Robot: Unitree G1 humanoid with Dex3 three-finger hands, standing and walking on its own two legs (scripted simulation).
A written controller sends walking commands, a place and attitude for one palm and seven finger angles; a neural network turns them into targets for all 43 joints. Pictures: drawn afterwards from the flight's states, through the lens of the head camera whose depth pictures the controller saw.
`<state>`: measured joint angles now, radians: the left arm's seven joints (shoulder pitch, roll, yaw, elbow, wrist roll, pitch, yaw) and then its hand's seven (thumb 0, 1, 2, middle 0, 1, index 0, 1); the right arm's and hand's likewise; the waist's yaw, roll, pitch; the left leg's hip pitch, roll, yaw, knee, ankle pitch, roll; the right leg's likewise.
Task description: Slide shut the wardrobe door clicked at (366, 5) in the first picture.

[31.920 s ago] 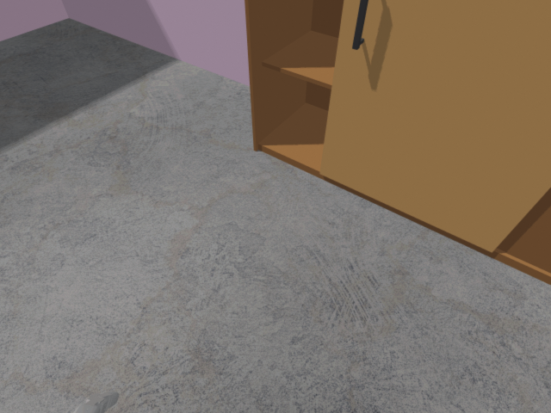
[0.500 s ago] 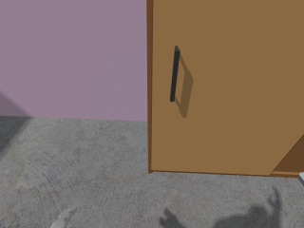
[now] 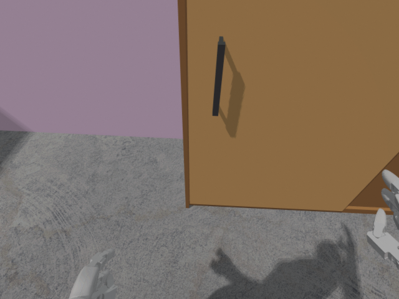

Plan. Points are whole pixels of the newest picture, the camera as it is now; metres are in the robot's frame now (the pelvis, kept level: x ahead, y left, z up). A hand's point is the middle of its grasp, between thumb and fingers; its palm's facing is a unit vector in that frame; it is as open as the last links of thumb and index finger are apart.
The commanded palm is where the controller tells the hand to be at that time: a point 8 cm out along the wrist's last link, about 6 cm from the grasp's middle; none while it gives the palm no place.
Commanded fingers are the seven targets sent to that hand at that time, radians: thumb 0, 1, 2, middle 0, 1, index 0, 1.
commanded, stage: let the arm hang, fingers relaxed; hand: right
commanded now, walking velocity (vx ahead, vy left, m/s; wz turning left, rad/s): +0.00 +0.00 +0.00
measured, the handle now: (218, 79) +0.69 -0.03 +0.09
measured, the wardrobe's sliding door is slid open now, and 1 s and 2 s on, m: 0.00 0.00 0.00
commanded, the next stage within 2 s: look to check the result in 1.04 s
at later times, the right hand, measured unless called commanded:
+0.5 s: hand out of the picture -0.08 -0.20 -0.17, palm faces +0.04 +0.97 -0.23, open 7.3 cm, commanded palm none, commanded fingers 0.00 -0.90 -0.90 0.20 0.30 0.20 0.30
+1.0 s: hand out of the picture +0.03 -0.19 -0.16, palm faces +0.01 +0.98 -0.21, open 7.4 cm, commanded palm none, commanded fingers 0.00 -0.90 -0.90 0.20 0.30 0.20 0.30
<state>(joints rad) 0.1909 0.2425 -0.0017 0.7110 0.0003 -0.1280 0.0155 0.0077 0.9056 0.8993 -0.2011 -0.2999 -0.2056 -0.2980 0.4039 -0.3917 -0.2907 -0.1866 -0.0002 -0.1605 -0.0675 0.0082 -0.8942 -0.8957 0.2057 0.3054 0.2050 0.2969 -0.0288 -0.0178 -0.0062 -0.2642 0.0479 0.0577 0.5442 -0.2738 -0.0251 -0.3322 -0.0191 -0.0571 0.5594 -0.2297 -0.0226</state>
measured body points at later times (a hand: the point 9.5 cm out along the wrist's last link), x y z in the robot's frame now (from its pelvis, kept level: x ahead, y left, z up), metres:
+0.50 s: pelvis -0.02 +0.00 +0.00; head -0.01 -0.01 +0.45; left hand -0.02 +0.23 -0.15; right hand -0.08 -0.25 -0.15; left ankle +0.00 +0.14 -0.73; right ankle +0.04 -0.10 -0.73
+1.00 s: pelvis -0.01 +0.00 +0.01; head +0.00 +0.00 +0.46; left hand +0.01 +0.25 -0.15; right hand +0.03 -0.25 -0.15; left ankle +0.00 +0.14 -0.73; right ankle +0.04 -0.10 -0.73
